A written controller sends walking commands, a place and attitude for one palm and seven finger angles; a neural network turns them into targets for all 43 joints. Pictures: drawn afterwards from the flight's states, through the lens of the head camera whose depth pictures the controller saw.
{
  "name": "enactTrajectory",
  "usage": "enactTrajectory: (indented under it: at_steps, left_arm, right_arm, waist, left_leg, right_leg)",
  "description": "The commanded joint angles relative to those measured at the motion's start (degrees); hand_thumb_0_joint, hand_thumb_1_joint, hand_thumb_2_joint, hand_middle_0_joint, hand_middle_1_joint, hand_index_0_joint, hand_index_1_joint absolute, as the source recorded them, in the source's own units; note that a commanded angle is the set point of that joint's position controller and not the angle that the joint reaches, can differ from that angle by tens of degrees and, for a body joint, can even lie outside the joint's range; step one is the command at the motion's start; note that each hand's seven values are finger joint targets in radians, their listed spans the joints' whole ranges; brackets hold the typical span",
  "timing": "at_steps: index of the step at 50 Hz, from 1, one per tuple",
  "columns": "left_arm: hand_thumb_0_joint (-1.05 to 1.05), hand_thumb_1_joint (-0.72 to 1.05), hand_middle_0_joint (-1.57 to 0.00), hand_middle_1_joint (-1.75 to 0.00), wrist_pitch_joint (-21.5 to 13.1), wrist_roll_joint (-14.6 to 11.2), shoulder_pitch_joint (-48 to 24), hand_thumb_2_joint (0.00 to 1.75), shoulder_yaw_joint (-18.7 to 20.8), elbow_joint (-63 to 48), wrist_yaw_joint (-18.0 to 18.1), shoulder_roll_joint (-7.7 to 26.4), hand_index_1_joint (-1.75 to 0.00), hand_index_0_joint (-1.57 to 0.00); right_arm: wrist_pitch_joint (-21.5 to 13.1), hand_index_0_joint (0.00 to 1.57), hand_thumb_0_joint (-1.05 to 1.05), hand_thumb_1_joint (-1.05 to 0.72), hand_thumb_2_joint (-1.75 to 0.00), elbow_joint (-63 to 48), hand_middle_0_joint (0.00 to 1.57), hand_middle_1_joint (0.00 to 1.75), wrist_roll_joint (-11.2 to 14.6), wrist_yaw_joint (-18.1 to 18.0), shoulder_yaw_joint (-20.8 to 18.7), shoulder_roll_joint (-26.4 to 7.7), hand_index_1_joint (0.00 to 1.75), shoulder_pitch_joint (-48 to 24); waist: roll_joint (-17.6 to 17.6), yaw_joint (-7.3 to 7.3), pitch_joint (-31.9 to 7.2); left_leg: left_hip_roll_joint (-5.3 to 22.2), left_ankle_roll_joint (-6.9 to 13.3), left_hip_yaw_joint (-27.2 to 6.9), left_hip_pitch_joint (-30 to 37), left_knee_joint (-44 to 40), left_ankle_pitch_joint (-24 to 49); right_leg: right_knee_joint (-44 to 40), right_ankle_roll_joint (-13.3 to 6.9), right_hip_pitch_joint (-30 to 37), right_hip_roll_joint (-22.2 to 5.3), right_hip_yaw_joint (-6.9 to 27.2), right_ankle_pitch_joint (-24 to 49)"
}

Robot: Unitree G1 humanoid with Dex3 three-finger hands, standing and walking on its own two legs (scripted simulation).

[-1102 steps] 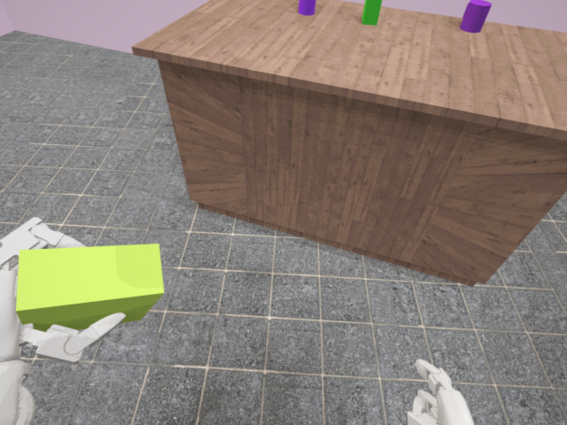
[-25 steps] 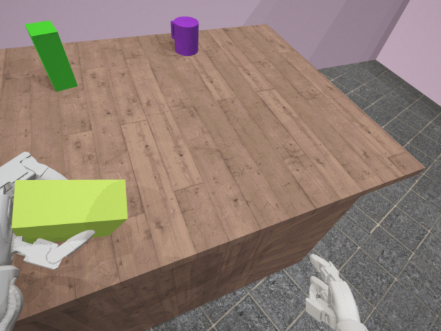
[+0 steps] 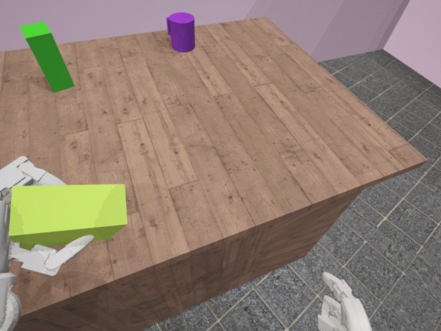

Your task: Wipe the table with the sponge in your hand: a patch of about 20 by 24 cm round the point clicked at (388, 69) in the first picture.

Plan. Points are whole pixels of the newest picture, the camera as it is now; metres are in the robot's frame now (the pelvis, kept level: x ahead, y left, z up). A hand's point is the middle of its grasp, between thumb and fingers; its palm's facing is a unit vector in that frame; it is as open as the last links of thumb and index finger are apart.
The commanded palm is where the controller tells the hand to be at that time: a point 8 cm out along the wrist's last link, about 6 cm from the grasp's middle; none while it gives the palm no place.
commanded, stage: look again from close up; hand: left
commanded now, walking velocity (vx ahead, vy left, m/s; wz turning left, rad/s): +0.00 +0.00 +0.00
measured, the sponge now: (85, 217) +0.23 +0.21 +0.13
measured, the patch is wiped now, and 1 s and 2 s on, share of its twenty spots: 0.00 0.00 0.00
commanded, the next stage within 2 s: shuffle to correct the standing spot in 0.16 s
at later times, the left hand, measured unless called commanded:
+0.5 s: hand (71, 216) +0.22 +0.22 +0.16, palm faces +0.39 -0.85 -0.36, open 9.6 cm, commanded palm +0.16 +0.25 +0.17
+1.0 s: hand (117, 215) +0.23 +0.16 +0.16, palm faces +0.32 -0.86 -0.40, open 9.6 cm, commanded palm +0.17 +0.20 +0.17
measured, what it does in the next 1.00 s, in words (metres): shifts its weight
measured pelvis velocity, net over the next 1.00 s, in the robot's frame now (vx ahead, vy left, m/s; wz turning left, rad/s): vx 0.01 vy -0.08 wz -0.01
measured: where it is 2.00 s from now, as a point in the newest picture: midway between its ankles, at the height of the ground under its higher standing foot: outside the picture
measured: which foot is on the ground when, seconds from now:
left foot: down 0.00-1.00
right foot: down 0.00-1.00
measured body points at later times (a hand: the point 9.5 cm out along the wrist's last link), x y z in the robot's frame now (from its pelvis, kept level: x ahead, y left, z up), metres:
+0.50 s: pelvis +0.00 -0.03 +0.00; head +0.03 -0.01 +0.45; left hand +0.20 +0.26 +0.17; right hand +0.18 -0.25 -0.07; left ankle +0.01 +0.06 -0.74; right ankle +0.02 -0.13 -0.74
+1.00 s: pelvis +0.01 -0.08 -0.01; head +0.04 -0.07 +0.44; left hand +0.21 +0.21 +0.18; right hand +0.19 -0.32 -0.08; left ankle +0.01 +0.06 -0.74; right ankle +0.02 -0.13 -0.74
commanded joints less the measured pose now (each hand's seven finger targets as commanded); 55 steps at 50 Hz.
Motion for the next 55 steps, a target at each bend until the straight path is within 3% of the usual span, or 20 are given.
enactTrajectory:
  at_steps: [1, 3, 4, 8, 9, 13, 14, 18, 19, 23, 24, 31, 38, 43, 44, 47, 48, 52, 53, 55]
  left_arm:
    - [0.00, 0.10, -1.20, -1.60, -3.73, -0.71, -3.30, 1.30, 6.34, -13.25, 1.17, 9.36, -1.60, -1.20]
    - [0.00, 0.10, -1.20, -1.60, -3.33, -0.69, -2.78, 1.30, 7.03, -12.13, 1.39, 9.79, -1.60, -1.20]
    - [0.00, 0.10, -1.20, -1.60, -3.22, -1.08, -2.13, 1.30, 5.73, -10.18, 1.14, 8.11, -1.60, -1.20]
    - [0.00, 0.10, -1.20, -1.60, -2.64, -0.91, -3.75, 1.30, 6.41, -10.81, 1.35, 9.43, -1.60, -1.20]
    - [0.00, 0.10, -1.20, -1.60, -2.65, -1.23, -3.50, 1.30, 4.86, -9.60, 1.05, 7.75, -1.60, -1.20]
    - [0.00, 0.10, -1.20, -1.60, -2.24, -1.11, -5.05, 1.30, 6.00, -12.43, 1.52, 9.79, -1.60, -1.20]
    - [0.00, 0.10, -1.20, -1.60, -2.30, -1.45, -4.86, 1.30, 4.10, -11.23, 1.20, 7.69, -1.60, -1.20]
    - [0.00, 0.10, -1.20, -1.60, -1.78, -1.49, -6.47, 1.30, 6.50, -12.09, 1.39, 10.37, -1.60, -1.20]
    - [0.00, 0.10, -1.20, -1.60, -1.80, -1.78, -6.47, 1.30, 4.88, -11.47, 1.07, 8.51, -1.60, -1.20]
    - [0.00, 0.10, -1.20, -1.60, -1.48, -1.87, -6.32, 1.30, 6.56, -13.24, 0.98, 10.50, -1.60, -1.20]
    - [0.00, 0.10, -1.20, -1.60, -1.37, -2.18, -5.77, 1.30, 5.05, -11.96, 0.69, 8.64, -1.60, -1.20]
    - [0.00, 0.10, -1.20, -1.60, -0.63, -2.58, -3.46, 1.30, 6.69, -13.19, 0.13, 10.15, -1.60, -1.20]
    - [0.00, 0.10, -1.20, -1.60, -0.26, -3.56, -1.50, 1.30, 8.29, -16.86, -0.12, 11.70, -1.60, -1.20]
    - [0.00, 0.10, -1.20, -1.60, 0.11, -4.17, 0.80, 1.30, 9.23, -16.56, -0.17, 12.30, -1.60, -1.20]
    - [0.00, 0.10, -1.20, -1.60, 0.14, -4.29, 1.23, 1.30, 7.99, -15.80, -0.32, 10.86, -1.60, -1.20]
    - [0.00, 0.10, -1.20, -1.60, 0.56, -4.65, 0.38, 1.30, 8.82, -15.32, -0.45, 11.88, -1.60, -1.20]
    - [0.00, 0.10, -1.20, -1.60, 0.76, -4.75, 0.70, 1.30, 8.74, -15.53, -0.12, 11.70, -1.60, -1.20]
    - [0.00, 0.10, -1.20, -1.60, 0.81, -4.65, -0.24, 1.30, 9.10, -15.46, 0.09, 12.38, -1.60, -1.20]
    - [0.00, 0.10, -1.20, -1.60, 0.95, -4.75, -0.58, 1.30, 8.80, -16.20, 0.35, 12.29, -1.60, -1.20]
    - [0.00, 0.10, -1.20, -1.60, 0.69, -4.58, -1.27, 1.30, 8.52, -16.57, 0.32, 12.24, -1.60, -1.20]
  right_arm:
    - [-3.49, 0.20, 0.00, -0.90, -0.90, -9.27, 0.20, 0.30, -0.09, -0.90, -3.27, -7.58, 0.30, -4.76]
    - [-3.34, 0.20, 0.00, -0.90, -0.90, -9.05, 0.20, 0.30, 0.12, -1.09, -3.02, -7.27, 0.30, -5.68]
    - [-2.92, 0.20, 0.00, -0.90, -0.90, -8.82, 0.20, 0.30, -0.21, -1.11, -2.81, -7.26, 0.30, -4.71]
    - [-2.76, 0.20, 0.00, -0.90, -0.90, -9.19, 0.20, 0.30, 0.19, -1.39, -3.03, -7.45, 0.30, -5.92]
    - [-2.49, 0.20, 0.00, -0.90, -0.90, -9.00, 0.20, 0.30, -0.13, -1.37, -2.71, -7.34, 0.30, -5.33]
    - [-2.69, 0.20, 0.00, -0.90, -0.90, -9.50, 0.20, 0.30, 0.21, -1.69, -2.81, -7.27, 0.30, -6.82]
    - [-2.42, 0.20, 0.00, -0.90, -0.90, -9.17, 0.20, 0.30, -0.19, -1.66, -2.46, -7.13, 0.30, -5.84]
    - [-2.23, 0.20, 0.00, -0.90, -0.90, -9.60, 0.20, 0.30, 0.21, -1.64, -2.66, -6.99, 0.30, -6.85]
    - [-1.89, 0.20, 0.00, -0.90, -0.90, -9.44, 0.20, 0.30, -0.12, -1.54, -2.44, -6.91, 0.30, -6.03]
    - [-1.83, 0.20, 0.00, -0.90, -0.90, -10.24, 0.20, 0.30, 0.33, -1.18, -2.78, -6.66, 0.30, -6.88]
    - [-1.54, 0.20, 0.00, -0.90, -0.90, -10.03, 0.20, 0.30, 0.01, -1.04, -2.55, -6.62, 0.30, -5.84]
    - [-1.14, 0.20, 0.00, -0.90, -0.90, -10.72, 0.20, 0.30, -0.02, -0.51, -3.56, -7.03, 0.30, -5.13]
    - [-0.99, 0.20, 0.00, -0.90, -0.90, -11.04, 0.20, 0.30, 0.46, -0.69, -3.91, -6.93, 0.30, -5.56]
    - [-0.62, 0.20, 0.00, -0.90, -0.90, -10.87, 0.20, 0.30, 0.42, -0.99, -4.24, -7.03, 0.30, -5.21]
    - [-0.36, 0.20, 0.00, -0.90, -0.90, -10.64, 0.20, 0.30, 0.08, -0.94, -4.02, -6.97, 0.30, -4.49]
    - [-0.13, 0.20, 0.00, -0.90, -0.90, -10.81, 0.20, 0.30, 0.36, -1.06, -4.58, -7.25, 0.30, -4.14]
    - [-0.10, 0.20, 0.00, -0.90, -0.90, -10.51, 0.20, 0.30, 0.64, -1.26, -4.36, -7.06, 0.30, -4.77]
    - [0.13, 0.20, 0.00, -0.90, -0.90, -10.49, 0.20, 0.30, 0.33, -1.33, -4.35, -7.07, 0.30, -4.19]
    - [0.08, 0.20, 0.00, -0.90, -0.90, -10.33, 0.20, 0.30, 0.71, -1.51, -4.19, -6.98, 0.30, -4.95]
    - [-0.07, 0.20, 0.00, -0.90, -0.90, -10.48, 0.20, 0.30, 0.38, -1.52, -4.25, -7.18, 0.30, -4.66]
  waist:
    - [5.05, -0.12, -11.36]
    - [4.19, -0.14, -10.87]
    - [3.02, -0.22, -10.38]
    - [2.98, -0.29, -9.28]
    - [2.34, -0.34, -9.29]
    - [3.39, -0.19, -9.75]
    - [2.95, -0.34, -9.66]
    - [3.62, -0.33, -8.97]
    - [4.36, -0.44, -8.91]
    - [5.94, -0.38, -9.85]
    - [5.52, -0.47, -9.45]
    - [4.25, -0.59, -11.19]
    - [6.12, -1.02, -12.67]
    - [5.22, -1.26, -12.76]
    - [3.93, -1.33, -12.93]
    - [0.75, -1.35, -11.76]
    - [1.96, -1.65, -11.31]
    - [-0.02, -1.44, -10.87]
    - [0.57, -1.65, -10.73]
    - [1.85, -1.36, -10.65]
  left_leg:
    - [6.78, -4.89, -7.39, -1.05, -6.04, 9.51]
    - [6.75, -4.63, -6.93, -0.21, -5.85, 8.83]
    - [6.59, -4.15, -7.01, -1.24, -5.94, 7.88]
    - [6.53, -3.75, -7.09, -0.93, -6.08, 6.19]
    - [6.47, -3.47, -7.09, -1.12, -6.27, 5.88]
    - [6.49, -3.19, -6.96, -0.02, -6.02, 5.44]
    - [6.44, -3.20, -7.17, -0.41, -6.73, 5.12]
    - [7.86, -3.43, -8.05, -0.53, -8.45, 2.99]
    - [7.96, -3.25, -8.13, -1.40, -8.97, 2.22]
    - [9.52, -3.21, -8.59, -0.25, -8.73, 3.18]
    - [9.62, -3.06, -8.82, -1.49, -9.10, 2.56]
    - [10.87, -2.59, -8.17, -0.46, -4.89, 7.24]
    - [10.48, -3.07, -7.15, 1.90, -0.28, 14.97]
    - [9.99, -2.87, -6.25, 1.17, 2.29, 12.49]
    - [9.73, -2.69, -5.82, 0.63, 2.93, 11.34]
    - [8.35, -2.89, -4.84, -0.50, 4.71, 4.13]
    - [7.87, -2.82, -4.78, 0.37, 4.56, 3.33]
    - [7.41, -2.53, -3.64, -0.51, 5.58, 1.12]
    - [7.28, -2.57, -4.27, 0.60, 4.95, 2.06]
    - [8.27, -2.34, -4.91, 0.54, 3.32, 4.22]
  right_leg:
    - [-0.38, -2.38, 7.96, -2.59, 4.22, 10.23]
    - [-1.11, -2.29, 6.44, -2.62, 4.99, 9.71]
    - [-1.85, -2.21, 6.68, -2.69, 4.57, 9.08]
    - [-2.81, -2.44, 5.44, -3.03, 6.25, 8.55]
    - [-3.05, -2.29, 5.49, -3.04, 5.46, 7.85]
    - [-3.64, -2.32, 5.20, -3.35, 6.76, 7.78]
    - [-3.75, -2.24, 5.30, -2.82, 5.62, 6.59]
    - [-3.23, -1.90, 4.64, -1.70, 5.34, 4.32]
    - [-3.10, -1.76, 5.02, -1.20, 4.47, 3.55]
    - [-1.81, -1.74, 4.67, -1.07, 4.30, 4.23]
    - [-1.80, -1.68, 4.93, -0.65, 3.59, 3.61]
    - [-1.21, -2.12, 4.64, -1.22, 4.07, 6.56]
    - [0.07, -3.46, 3.85, -2.07, 4.85, 12.70]
    - [-0.19, -3.94, 3.23, -3.27, 6.25, 13.80]
    - [-0.29, -3.98, 3.13, -3.28, 5.99, 13.27]
    - [-2.00, -4.01, 1.20, -4.79, 8.69, 10.19]
    - [-2.45, -4.50, -0.29, -5.14, 9.46, 9.07]
    - [-4.05, -3.14, -0.55, -5.93, 10.34, 6.41]
    - [-3.78, -3.65, -1.35, -5.94, 10.44, 6.68]
    - [-2.52, -3.11, -0.74, -5.06, 8.95, 7.47]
